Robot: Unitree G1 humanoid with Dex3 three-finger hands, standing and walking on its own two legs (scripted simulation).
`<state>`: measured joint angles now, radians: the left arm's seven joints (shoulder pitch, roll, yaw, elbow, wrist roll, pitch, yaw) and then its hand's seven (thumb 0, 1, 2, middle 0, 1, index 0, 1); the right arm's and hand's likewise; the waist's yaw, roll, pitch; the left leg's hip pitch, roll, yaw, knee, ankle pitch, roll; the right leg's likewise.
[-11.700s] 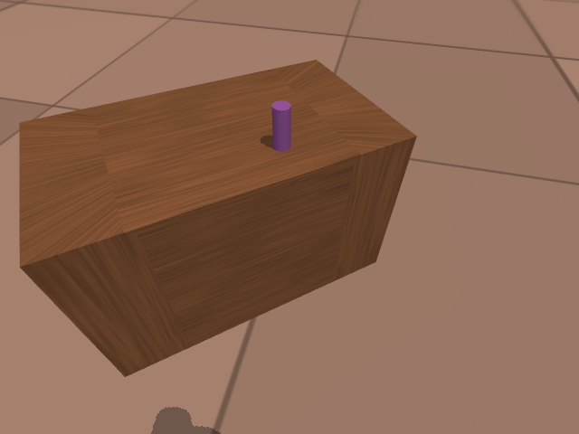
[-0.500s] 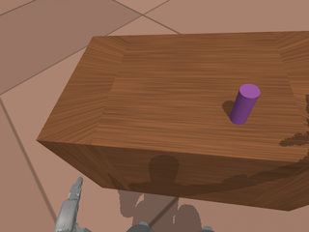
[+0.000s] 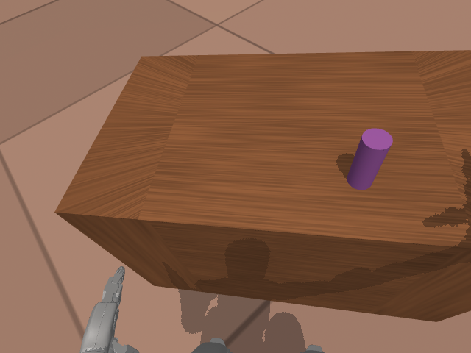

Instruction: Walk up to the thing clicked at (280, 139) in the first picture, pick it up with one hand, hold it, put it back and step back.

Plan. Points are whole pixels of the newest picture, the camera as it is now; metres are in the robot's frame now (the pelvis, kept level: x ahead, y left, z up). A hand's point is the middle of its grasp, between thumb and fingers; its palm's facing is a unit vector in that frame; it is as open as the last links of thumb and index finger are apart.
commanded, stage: approach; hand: right
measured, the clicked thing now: (367, 161) +0.50 -0.18 +0.00
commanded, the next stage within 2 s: close in in 0.28 s
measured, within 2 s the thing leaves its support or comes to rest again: neither
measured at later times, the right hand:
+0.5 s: hand (409, 181) +0.45 -0.25 -0.01, palm faces +0.07 +0.99 +0.07, open 17.4 cm
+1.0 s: hand (378, 174) +0.46 -0.20 +0.00, palm faces +0.10 +0.99 +0.03, open 17.4 cm
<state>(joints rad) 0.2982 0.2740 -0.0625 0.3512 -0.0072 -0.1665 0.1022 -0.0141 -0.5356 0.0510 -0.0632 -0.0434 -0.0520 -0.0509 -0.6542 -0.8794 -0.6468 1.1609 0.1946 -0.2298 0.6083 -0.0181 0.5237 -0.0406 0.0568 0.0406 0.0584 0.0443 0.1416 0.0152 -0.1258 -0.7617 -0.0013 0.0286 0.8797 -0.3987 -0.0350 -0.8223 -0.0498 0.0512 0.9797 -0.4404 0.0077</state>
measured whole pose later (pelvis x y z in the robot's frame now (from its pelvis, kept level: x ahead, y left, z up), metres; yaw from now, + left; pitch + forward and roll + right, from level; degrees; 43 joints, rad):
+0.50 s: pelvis -0.01 +0.01 -0.03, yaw +1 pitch +21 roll +4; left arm 0.34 0.25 0.00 0.18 0.04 -0.15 0.04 -0.01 -0.52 0.04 -0.07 -0.05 -0.07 -0.05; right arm -0.67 -0.61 -0.56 1.11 0.13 -0.40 0.38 -0.02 0.51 -0.05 0.05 0.04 0.05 0.04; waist 0.22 0.05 -0.13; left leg -0.99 -0.01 0.02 1.07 -0.46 -0.03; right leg -1.03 -0.06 0.05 1.15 -0.49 0.02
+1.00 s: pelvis -0.01 +0.01 -0.04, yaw +1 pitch +21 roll +3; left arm 0.41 0.23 0.04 0.01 0.04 -0.07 -0.01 -0.01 -0.52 0.03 -0.07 -0.05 -0.06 -0.05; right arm -0.67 -0.45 -0.47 1.02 0.09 -0.42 0.20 -0.02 0.52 -0.04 0.05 0.04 0.05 0.04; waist 0.20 0.01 -0.14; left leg -1.00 -0.01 0.02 1.11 -0.48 -0.02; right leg -1.04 -0.06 0.05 1.18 -0.51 0.02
